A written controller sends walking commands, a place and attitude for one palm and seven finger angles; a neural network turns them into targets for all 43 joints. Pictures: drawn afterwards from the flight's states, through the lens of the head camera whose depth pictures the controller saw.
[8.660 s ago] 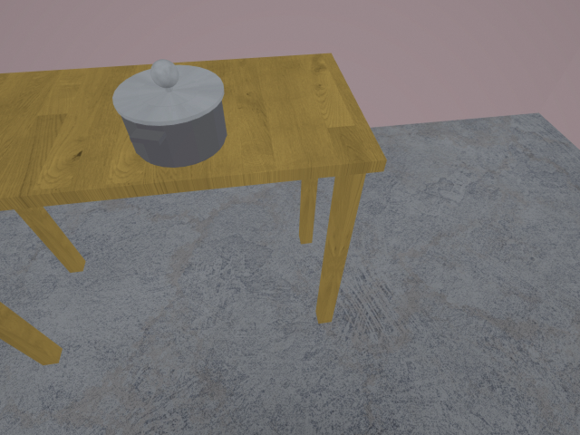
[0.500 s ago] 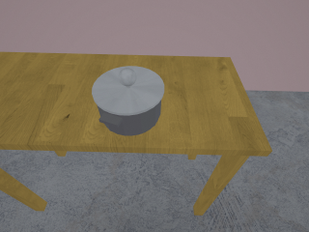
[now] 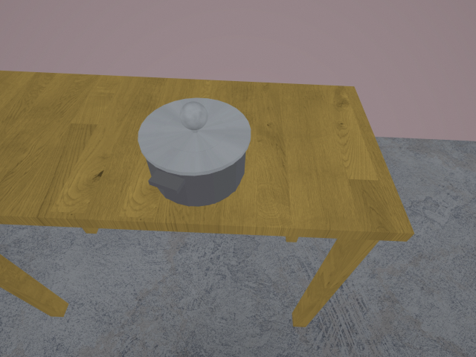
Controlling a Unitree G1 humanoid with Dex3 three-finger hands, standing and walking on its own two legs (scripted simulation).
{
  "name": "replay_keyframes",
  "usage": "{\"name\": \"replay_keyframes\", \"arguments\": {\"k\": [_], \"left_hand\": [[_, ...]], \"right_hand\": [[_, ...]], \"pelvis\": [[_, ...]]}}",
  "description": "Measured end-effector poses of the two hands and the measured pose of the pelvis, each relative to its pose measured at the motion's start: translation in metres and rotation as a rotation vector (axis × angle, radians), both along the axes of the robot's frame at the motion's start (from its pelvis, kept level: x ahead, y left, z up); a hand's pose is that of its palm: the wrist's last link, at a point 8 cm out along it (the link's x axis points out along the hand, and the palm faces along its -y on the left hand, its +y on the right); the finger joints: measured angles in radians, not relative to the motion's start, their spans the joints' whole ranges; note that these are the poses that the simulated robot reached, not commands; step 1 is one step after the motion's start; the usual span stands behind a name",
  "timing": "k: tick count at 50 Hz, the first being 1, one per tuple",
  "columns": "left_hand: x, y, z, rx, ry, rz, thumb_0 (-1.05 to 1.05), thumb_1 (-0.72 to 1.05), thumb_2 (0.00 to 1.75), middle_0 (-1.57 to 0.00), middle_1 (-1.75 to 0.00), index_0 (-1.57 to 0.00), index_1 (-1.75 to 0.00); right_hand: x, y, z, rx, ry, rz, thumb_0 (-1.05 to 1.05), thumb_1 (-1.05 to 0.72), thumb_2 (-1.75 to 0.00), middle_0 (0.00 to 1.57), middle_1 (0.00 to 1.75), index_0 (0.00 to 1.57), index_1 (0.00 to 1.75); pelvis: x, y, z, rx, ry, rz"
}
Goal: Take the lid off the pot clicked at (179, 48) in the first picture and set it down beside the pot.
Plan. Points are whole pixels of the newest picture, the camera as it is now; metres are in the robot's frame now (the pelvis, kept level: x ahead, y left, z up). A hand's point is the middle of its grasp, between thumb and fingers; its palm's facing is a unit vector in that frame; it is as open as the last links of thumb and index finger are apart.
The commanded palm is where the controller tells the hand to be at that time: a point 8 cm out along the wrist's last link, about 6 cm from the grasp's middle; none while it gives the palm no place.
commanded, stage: look again from close up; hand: left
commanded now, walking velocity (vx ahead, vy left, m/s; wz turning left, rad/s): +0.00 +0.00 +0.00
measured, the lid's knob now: (193, 116) +0.45 +0.12 +0.17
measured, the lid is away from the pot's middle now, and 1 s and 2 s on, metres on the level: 0.00 0.00 0.00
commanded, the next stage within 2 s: lift the closed hand beside the body in 0.60 s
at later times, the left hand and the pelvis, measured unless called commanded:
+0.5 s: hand out of the picture +0.01 +0.16 -0.18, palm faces +0.03 -0.98 -0.18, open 7.3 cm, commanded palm none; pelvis +0.00 -0.01 +0.00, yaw +0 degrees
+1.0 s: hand (137, 351) +0.14 +0.17 -0.03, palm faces +0.14 -0.96 -0.26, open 5.6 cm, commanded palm +0.09 +0.22 +0.00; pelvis -0.01 -0.02 +0.00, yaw -1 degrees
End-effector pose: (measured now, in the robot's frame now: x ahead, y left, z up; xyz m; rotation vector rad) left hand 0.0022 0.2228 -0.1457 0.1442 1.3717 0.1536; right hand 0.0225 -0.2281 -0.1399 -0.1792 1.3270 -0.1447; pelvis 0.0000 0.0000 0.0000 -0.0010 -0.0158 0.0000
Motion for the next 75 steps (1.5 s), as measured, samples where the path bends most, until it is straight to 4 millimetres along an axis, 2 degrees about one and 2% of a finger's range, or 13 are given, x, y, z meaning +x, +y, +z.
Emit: {"name": "replay_keyframes", "arguments": {"k": [16,36,38,40,43,45,47,50,55,58,61,67,75], "left_hand": [[0.001,-0.013,0.0,-0.009,0.011,0.005,0.01,0.91,0.9,-0.2,-0.29,-0.2,-0.3],[-0.004,-0.022,0.0,-0.009,0.021,0.013,0.01,0.91,0.9,-0.2,-0.29,-0.2,-0.3],[0.016,-0.013,0.015,0.038,-0.104,0.044,0.03,0.94,0.9,-0.21,-0.3,-0.21,-0.31],[0.051,-0.001,0.049,0.111,-0.325,0.035,0.04,0.96,0.9,-0.23,-0.32,-0.23,-0.33],[0.095,0.003,0.091,0.172,-0.559,-0.02,0.04,0.95,0.9,-0.29,-0.38,-0.28,-0.39],[0.11,0.0,0.106,0.172,-0.643,-0.045,0.03,0.95,0.9,-0.34,-0.44,-0.33,-0.45],[0.114,-0.005,0.119,0.149,-0.713,-0.064,0.02,0.94,0.9,-0.4,-0.51,-0.4,-0.52],[0.109,-0.01,0.139,0.132,-0.814,-0.076,0.02,0.93,0.9,-0.51,-0.63,-0.51,-0.64],[0.088,-0.004,0.159,0.161,-0.899,-0.043,0.02,0.91,0.9,-0.71,-0.85,-0.71,-0.86],[0.078,0.001,0.171,0.195,-0.933,-0.02,0.02,0.91,0.9,-0.84,-0.99,-0.84,-1.0],[0.073,0.007,0.183,0.233,-0.968,-0.008,0.02,0.9,0.9,-0.97,-1.13,-0.97,-1.14],[0.073,0.016,0.209,0.305,-1.026,-0.03,0.02,0.9,0.9,-1.18,-1.36,-1.17,-1.36],[0.08,0.027,0.246,0.41,-1.102,-0.113,0.02,0.9,0.9,-1.28,-1.47,-1.28,-1.47]], "right_hand": [[-0.013,-0.003,0.0,0.01,0.056,-0.019,0.01,-0.93,-0.9,0.2,0.3,0.2,0.3],[-0.021,-0.005,-0.002,0.021,0.085,-0.025,0.02,-0.94,-0.9,0.2,0.3,0.2,0.3],[-0.013,-0.01,0.003,0.012,-0.002,-0.018,0.03,-0.95,-0.9,0.2,0.3,0.2,0.3],[0.006,-0.016,0.009,0.001,-0.145,-0.003,0.03,-0.95,-0.9,0.2,0.3,0.2,0.3],[0.046,-0.023,0.019,0.005,-0.341,0.031,0.03,-0.94,-0.9,0.2,0.3,0.2,0.3],[0.076,-0.026,0.03,0.013,-0.46,0.032,0.03,-0.93,-0.9,0.2,0.3,0.2,0.3],[0.106,-0.028,0.048,0.014,-0.58,0.034,0.02,-0.93,-0.9,0.2,0.3,0.2,0.3],[0.143,-0.027,0.081,0.005,-0.747,0.063,0.02,-0.92,-0.9,0.2,0.3,0.2,0.3],[0.179,-0.019,0.119,-0.013,-0.898,0.154,0.02,-0.91,-0.9,0.2,0.3,0.2,0.3],[0.184,-0.012,0.125,-0.014,-0.915,0.201,0.01,-0.91,-0.9,0.2,0.3,0.2,0.3],[0.181,-0.006,0.119,-0.003,-0.89,0.224,0.01,-0.91,-0.9,0.2,0.3,0.2,0.3],[0.153,0.003,0.09,0.036,-0.776,0.204,0.01,-0.91,-0.9,0.2,0.3,0.2,0.3],[0.118,0.0,0.062,0.055,-0.665,0.133,0.02,-0.9,-0.9,0.2,0.3,0.2,0.3]], "pelvis": [[0.004,-0.01,0.002,0.002,0.0,0.004],[0.005,-0.016,0.003,-0.002,0.002,0.006],[0.004,-0.015,0.002,-0.003,-0.002,0.002],[0.003,-0.014,0.002,0.001,-0.008,0.008],[0.0,-0.011,0.003,0.004,-0.011,0.016],[-0.004,-0.011,0.004,0.007,-0.006,0.006],[-0.008,-0.013,0.004,0.01,-0.01,-0.007],[-0.013,-0.017,0.004,0.007,-0.023,-0.013],[-0.022,-0.023,0.004,0.0,-0.035,0.001],[-0.024,-0.026,0.004,-0.004,-0.043,0.011],[-0.026,-0.027,0.005,-0.006,-0.05,0.018],[-0.025,-0.027,0.005,-0.006,-0.064,0.015],[-0.022,-0.023,0.005,-0.004,-0.071,0.002]]}}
